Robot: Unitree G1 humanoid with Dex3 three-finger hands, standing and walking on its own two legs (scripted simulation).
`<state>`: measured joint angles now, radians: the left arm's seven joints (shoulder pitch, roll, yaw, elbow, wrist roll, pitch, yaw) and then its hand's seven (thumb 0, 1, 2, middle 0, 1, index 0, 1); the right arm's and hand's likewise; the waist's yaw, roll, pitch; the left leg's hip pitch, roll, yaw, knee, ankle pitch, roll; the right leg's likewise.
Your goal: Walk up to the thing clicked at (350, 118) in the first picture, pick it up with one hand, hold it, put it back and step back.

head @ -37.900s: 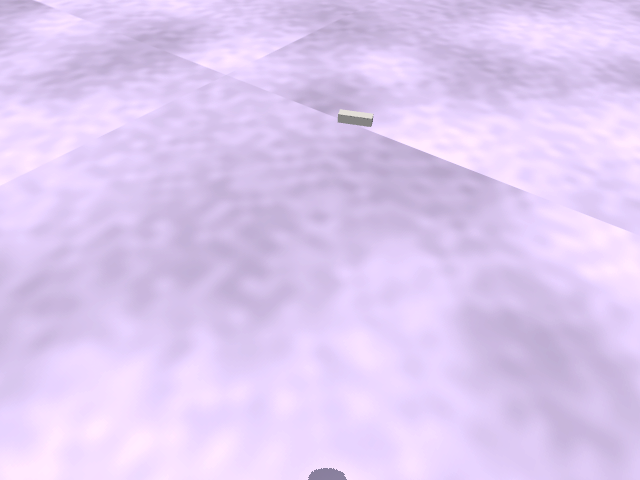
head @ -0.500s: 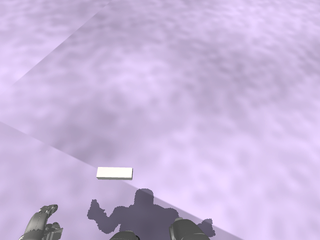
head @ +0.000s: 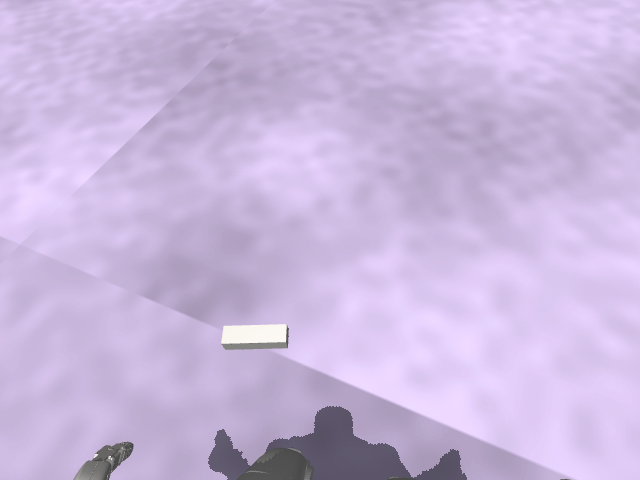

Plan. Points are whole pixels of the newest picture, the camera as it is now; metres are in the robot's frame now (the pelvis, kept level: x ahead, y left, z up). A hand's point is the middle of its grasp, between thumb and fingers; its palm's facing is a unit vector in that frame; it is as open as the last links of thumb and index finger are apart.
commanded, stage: step back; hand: left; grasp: from above
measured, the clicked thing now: (255, 337) +0.57 +0.28 -0.74
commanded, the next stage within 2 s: none
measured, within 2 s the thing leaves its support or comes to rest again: neither
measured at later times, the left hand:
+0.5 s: hand out of the picture -0.07 +0.28 -0.16, palm faces -0.01 -0.92 -0.39, open 7.4 cm
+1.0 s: hand out of the picture -0.20 +0.26 -0.15, palm faces +0.06 -0.92 -0.39, open 7.4 cm
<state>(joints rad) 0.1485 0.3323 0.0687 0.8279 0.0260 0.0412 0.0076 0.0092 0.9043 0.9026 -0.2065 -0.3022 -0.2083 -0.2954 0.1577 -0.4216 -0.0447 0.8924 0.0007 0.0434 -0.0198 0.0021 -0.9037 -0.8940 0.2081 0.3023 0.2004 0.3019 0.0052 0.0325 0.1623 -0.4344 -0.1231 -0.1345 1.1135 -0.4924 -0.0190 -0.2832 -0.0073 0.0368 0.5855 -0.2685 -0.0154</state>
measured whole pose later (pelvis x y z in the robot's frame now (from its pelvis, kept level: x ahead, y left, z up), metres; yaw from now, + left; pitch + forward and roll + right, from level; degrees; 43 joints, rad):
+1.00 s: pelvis -0.32 -0.02 -0.01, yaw +4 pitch -3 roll +0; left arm 0.09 0.39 0.07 0.80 0.01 0.08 0.02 0.01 0.91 0.90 -0.20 -0.30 -0.21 -0.30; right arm 0.18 -0.36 -0.04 0.89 -0.04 0.03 0.00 0.00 -0.90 -0.89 0.21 0.30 0.20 0.30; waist -0.01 -0.03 0.19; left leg -0.28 -0.02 -0.03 0.64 -0.30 0.02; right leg -0.49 0.07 0.11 1.09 -0.53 -0.01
